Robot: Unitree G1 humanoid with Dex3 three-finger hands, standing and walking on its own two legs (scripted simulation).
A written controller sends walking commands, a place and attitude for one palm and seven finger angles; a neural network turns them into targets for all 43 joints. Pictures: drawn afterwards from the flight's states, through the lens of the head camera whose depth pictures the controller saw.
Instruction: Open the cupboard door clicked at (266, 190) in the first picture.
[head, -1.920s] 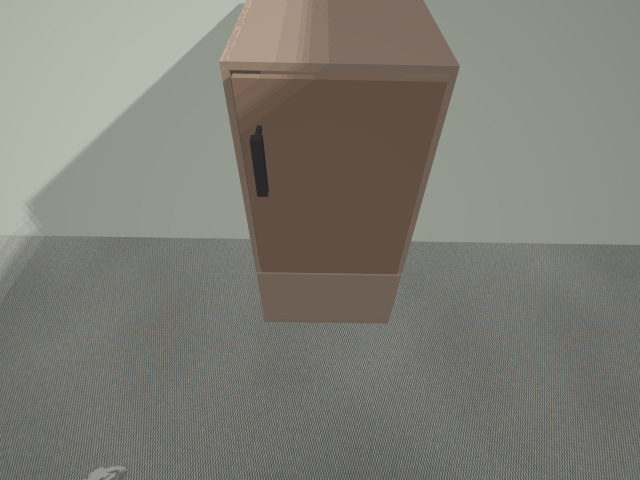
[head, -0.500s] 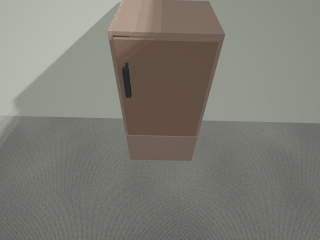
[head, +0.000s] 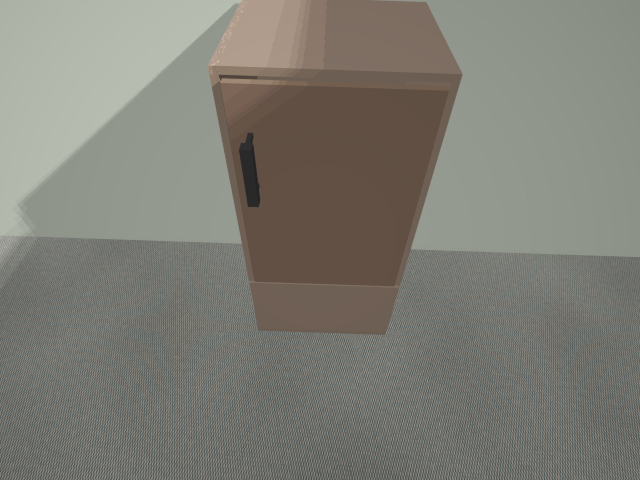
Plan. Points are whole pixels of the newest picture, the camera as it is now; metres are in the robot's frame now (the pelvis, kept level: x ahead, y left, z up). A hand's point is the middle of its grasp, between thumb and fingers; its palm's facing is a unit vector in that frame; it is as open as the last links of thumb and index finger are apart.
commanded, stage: take the last steps up to it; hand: left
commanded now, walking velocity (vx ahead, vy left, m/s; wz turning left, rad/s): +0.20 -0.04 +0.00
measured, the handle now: (251, 170) +0.68 +0.19 -0.01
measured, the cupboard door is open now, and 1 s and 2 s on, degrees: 0 0 0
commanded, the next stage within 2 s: come to a stop and stand still in 0.20 s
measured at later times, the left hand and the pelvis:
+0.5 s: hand (204, 450) +0.20 +0.19 -0.17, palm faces +0.04 -0.97 -0.24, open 7.3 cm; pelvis +0.14 -0.01 +0.00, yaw +1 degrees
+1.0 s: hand (168, 470) +0.17 +0.23 -0.16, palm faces +0.08 -0.97 -0.25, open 7.4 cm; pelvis +0.11 +0.04 -0.01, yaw +1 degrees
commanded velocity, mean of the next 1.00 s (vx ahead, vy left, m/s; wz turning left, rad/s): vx -0.05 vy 0.02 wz -0.01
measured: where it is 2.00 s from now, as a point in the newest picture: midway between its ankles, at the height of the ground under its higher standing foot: outside the picture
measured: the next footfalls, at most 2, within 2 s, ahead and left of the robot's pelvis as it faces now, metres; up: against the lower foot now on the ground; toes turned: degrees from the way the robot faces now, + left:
left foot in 0.14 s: +0.06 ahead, +0.12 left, +0.00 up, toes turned +8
right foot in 0.50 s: +0.28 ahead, -0.13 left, +0.00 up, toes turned -5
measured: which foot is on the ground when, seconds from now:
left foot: down 0.00-0.02, up 0.04-0.12, down 0.14-0.52, up 0.54-0.84, down 0.86-1.00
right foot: down 0.00-0.16, up 0.18-0.48, down 0.50-0.86, up 0.88-1.00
